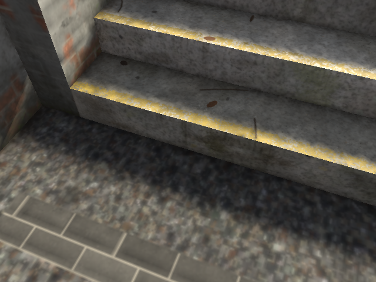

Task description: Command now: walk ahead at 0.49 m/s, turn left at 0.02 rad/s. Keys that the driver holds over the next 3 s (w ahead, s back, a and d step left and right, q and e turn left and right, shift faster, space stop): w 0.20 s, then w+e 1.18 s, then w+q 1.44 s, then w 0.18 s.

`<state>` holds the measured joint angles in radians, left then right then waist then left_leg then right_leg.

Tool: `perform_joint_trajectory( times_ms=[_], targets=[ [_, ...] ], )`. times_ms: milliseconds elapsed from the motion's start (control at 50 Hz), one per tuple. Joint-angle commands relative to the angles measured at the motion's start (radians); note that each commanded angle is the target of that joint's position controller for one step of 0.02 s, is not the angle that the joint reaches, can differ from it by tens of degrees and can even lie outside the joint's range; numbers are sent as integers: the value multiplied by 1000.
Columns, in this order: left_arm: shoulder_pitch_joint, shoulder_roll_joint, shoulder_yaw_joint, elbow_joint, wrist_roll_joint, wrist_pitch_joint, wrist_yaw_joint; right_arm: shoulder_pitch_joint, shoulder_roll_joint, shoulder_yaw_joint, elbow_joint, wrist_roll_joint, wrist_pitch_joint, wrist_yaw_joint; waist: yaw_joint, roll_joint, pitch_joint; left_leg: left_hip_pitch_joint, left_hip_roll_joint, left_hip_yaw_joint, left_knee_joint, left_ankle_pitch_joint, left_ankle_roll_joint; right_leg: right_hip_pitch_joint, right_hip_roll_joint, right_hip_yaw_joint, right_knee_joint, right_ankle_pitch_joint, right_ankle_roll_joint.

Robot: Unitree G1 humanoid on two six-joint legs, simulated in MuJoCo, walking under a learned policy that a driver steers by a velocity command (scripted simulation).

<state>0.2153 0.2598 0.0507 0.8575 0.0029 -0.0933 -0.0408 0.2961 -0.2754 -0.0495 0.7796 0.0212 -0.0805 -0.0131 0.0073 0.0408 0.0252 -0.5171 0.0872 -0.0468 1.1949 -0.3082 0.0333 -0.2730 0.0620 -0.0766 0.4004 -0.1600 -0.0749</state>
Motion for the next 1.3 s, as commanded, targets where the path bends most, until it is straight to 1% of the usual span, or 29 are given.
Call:
perform_joint_trajectory(
  times_ms=[20, 80, 140, 240, 300, 320, 340, 360, 380, 400, 420, 460, 520, 620, 740, 800, 840, 860, 880, 900, 920, 940, 960, 1000, 1020, 1160, 1200, 1240, 1300],
  targets=[
    [-22, 114, 23, -42, -2, -29, 4, 60, -60, -21, -49, -10, 9, -7, -41, -105, -21, -98, 75, -29, -52, 75, -17, 39, -275, 256, -273, 150, -194],
    [21, 135, 27, -23, -8, -25, 18, -50, -57, -17, -85, -23, 4, -7, -17, -89, 5, -174, 79, -9, -223, 232, -41, 72, -251, 183, -281, 260, -179],
    [68, 154, 26, -13, -17, -14, 28, -173, -26, -3, -112, -16, -11, 7, 31, -80, 20, -128, 42, 31, -468, 394, -35, 93, -215, 122, -279, 248, -139],
    [177, 177, 29, 29, -30, 14, 33, -329, -39, 0, -172, -3, -27, 40, 84, -84, 53, -148, -1, 31, -649, 377, -16, 257, -288, 177, -217, 210, -130],
    [159, 203, 39, 28, -30, 31, 41, -275, -86, -17, -171, -7, -39, 50, 26, -115, 17, -38, -37, 29, -701, 260, 12, 315, -313, 223, -117, 326, -101],
    [133, 208, 39, 22, -28, 35, 43, -182, -112, -32, -148, -9, -42, 46, -35, -118, -37, 104, -65, 54, -730, 248, 31, 297, -284, 205, -9, 459, -82],
    [128, 176, 27, 14, -17, 36, 42, -19, -165, -57, -106, -15, -43, 36, -110, -103, -155, 363, -43, 43, -708, 273, 66, 204, -225, 169, 189, 473, -49],
    [138, 99, -1, -20, 14, 33, 41, 165, -247, -77, -88, -32, -38, 21, -165, 39, -335, 679, 176, -187, -669, 281, 125, -12, -135, 115, 531, 152, -7],
    [286, 2, -26, -23, -20, 13, 34, 174, -278, -80, -69, -42, -34, 30, -79, 325, -462, 936, 363, -641, -813, 61, 262, -354, -1, 150, 817, -422, 31],
    [238, 155, 18, 8, 25, 26, 41, 149, -175, -51, -80, -109, -12, 21, -105, 114, -358, 792, 358, -588, -863, 85, 188, -386, -42, 148, 887, -359, 2],
    [156, 149, 25, -6, 24, 28, 35, 69, -115, -31, -76, -102, -12, 19, -74, 48, -211, 645, 295, -408, -869, 167, 151, -375, -84, 154, 868, -254, -4],
    [122, 105, 19, -9, 29, 46, 19, 3, -74, -15, -60, -73, -12, 17, -28, 54, -90, 455, 220, -192, -927, 330, 106, -317, -137, 141, 785, -176, 10],
    [132, 75, 19, -11, 29, 83, -5, -6, -80, -17, -35, -51, -29, 20, 9, 80, -65, 361, 196, -67, -992, 358, 114, -266, -140, 118, 765, -130, 26],
    [-33, 61, 13, -74, 35, 89, -29, 25, -93, -27, 16, -49, -37, 17, -6, 56, 17, 399, 192, 68, -1078, 255, 130, -391, -167, 103, 585, 30, 49],
    [-184, 54, 3, -130, 35, 80, -48, 58, -130, -40, 63, -49, -29, 10, -36, 49, 53, 443, 193, 206, -1052, 280, 87, -280, -144, 7, 290, 76, 11],
    [-192, 69, 10, -143, 44, 78, -43, 77, -157, -48, 87, -50, -11, 6, -34, 53, 52, 525, 209, 243, -938, 488, 70, -245, -104, -36, 235, -39, -33],
    [-39, 86, 25, -104, 47, 66, -25, 64, -173, -51, 91, -47, 7, 6, 38, 26, -45, 536, 180, 298, -648, 770, 50, -58, -14, -75, 154, -74, -80],
    [148, 135, 49, -40, 55, 54, -9, 66, -155, -42, 78, -52, 12, 6, 106, -45, -159, 424, 140, 316, -389, 684, 21, 180, -6, -26, 115, -84, -116],
    [241, 286, 88, -37, 59, 51, 10, 92, -61, -15, 6, -40, 6, 16, 109, -293, -254, 32, 31, 329, -17, 199, -44, 488, -308, 442, 42, -189, -241],
    [222, 323, 96, -50, 21, 58, 19, 25, -89, -21, -17, -59, -6, 24, 99, -291, -305, -182, -97, 119, 135, -252, -60, 554, -413, 836, -147, -177, -298],
    [175, 296, 89, -49, 19, 65, 24, -65, -116, -23, -28, -56, -11, 30, 97, -168, -181, -253, -25, 34, 129, -150, -41, 484, -380, 667, -152, -130, -263],
    [112, 234, 74, -56, 15, 63, 29, -69, -99, -14, -16, -45, -19, 32, 58, -103, -77, -212, 14, 36, 52, -35, -33, 345, -345, 541, -146, 3, -232],
    [67, 190, 62, -62, 10, 59, 32, -60, -92, -12, -1, -49, -18, 27, 20, -63, -34, -141, 37, 33, -32, 7, -33, 250, -290, 445, -154, 163, -195],
    [22, 153, 48, -67, 1, 44, 32, -20, -86, -7, 19, -77, 10, 22, -27, -81, -61, -20, 37, 36, -84, 31, -52, 170, -228, 335, -148, 404, -173],
    [33, 153, 47, -63, -2, 34, 30, -14, -80, -5, 19, -79, 21, 23, -35, -79, -81, -6, 26, 43, -92, 30, -61, 168, -213, 312, -139, 483, -177],
    [121, 175, 54, -31, -4, 28, 33, -239, -47, 18, -54, -71, 31, 26, 27, -105, -29, -55, -28, 74, -410, 188, -99, 157, -154, 298, -133, 465, -137],
    [133, 169, 55, -30, 14, 32, 40, -249, -27, 30, -55, -59, 27, 18, 39, -147, -65, 0, -56, 79, -432, 204, -89, 169, -166, 309, -89, 480, -133],
    [131, 158, 51, -32, 18, 38, 46, -268, -46, 30, -67, -55, 19, 8, 40, -120, -46, 37, -71, 68, -500, 185, -72, 161, -178, 349, -54, 508, -130],
    [29, 170, 51, -68, 16, 32, 51, -68, -87, 13, -20, -63, 2, -17, -74, -112, -111, 272, -123, 57, -617, 94, -7, 136, -164, 405, 147, 778, -101]
  ],
)
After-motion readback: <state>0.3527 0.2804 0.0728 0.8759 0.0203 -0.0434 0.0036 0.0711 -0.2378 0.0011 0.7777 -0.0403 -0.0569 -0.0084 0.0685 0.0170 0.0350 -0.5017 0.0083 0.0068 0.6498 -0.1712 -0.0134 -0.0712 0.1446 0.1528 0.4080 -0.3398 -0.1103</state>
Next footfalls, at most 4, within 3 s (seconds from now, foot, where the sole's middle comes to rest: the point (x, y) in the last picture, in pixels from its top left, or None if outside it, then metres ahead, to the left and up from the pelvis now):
0.34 left None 0.39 0.15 -0.78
0.86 right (239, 254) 0.57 -0.13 -0.78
1.34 left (225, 191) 0.84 -0.10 -0.78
1.86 right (352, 148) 0.91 -0.57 -0.59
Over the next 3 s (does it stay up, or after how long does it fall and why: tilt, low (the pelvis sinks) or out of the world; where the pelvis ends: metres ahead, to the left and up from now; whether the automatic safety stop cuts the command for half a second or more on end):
stays up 1.33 -0.68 0.42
